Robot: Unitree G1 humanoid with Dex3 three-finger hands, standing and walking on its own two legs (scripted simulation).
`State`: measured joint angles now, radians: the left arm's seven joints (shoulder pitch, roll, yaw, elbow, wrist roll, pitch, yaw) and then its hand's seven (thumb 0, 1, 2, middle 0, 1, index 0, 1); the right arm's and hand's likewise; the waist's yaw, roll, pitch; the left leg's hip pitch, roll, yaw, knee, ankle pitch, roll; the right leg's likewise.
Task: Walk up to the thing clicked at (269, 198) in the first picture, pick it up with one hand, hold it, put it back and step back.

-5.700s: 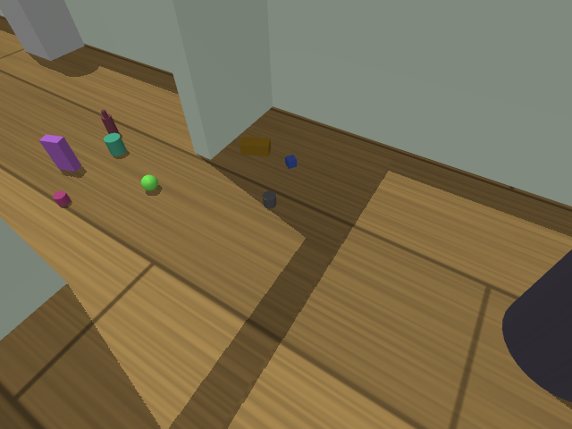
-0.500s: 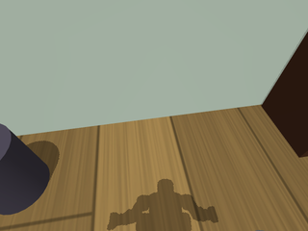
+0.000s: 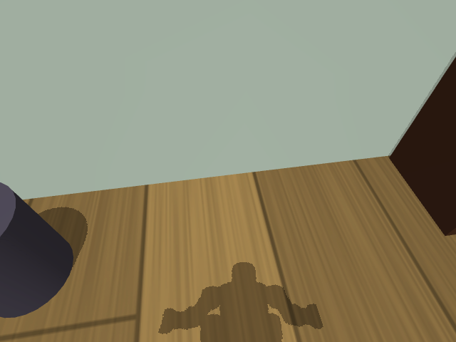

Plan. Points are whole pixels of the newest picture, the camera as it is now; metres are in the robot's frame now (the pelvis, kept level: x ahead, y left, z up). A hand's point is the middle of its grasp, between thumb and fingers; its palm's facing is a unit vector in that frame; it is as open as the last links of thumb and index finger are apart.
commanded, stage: stand
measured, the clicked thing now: out of the picture -0.76 +0.83 -0.75
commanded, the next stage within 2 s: walk up in 1.36 s
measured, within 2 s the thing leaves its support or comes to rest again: neither
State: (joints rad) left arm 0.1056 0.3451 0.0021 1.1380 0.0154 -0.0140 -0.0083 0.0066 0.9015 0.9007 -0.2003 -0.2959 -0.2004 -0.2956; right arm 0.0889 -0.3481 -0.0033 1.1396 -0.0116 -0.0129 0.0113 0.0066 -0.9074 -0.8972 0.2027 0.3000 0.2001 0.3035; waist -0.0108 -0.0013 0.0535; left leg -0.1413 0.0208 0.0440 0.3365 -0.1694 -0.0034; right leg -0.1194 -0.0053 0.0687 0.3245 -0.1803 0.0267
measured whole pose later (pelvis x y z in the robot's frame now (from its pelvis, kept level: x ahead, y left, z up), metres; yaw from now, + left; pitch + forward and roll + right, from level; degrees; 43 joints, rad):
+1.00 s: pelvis +0.01 +0.00 +0.00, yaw +0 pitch -2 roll +0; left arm 0.12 0.35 0.00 1.13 0.02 -0.01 0.00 0.01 0.90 0.90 -0.20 -0.30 -0.20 -0.30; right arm 0.10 -0.35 0.00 1.12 -0.01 -0.01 0.01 0.01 -0.91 -0.90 0.20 0.30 0.20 0.30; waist -0.01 0.00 0.05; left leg -0.12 0.02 0.04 0.33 -0.19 0.00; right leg -0.09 -0.01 0.06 0.31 -0.19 0.03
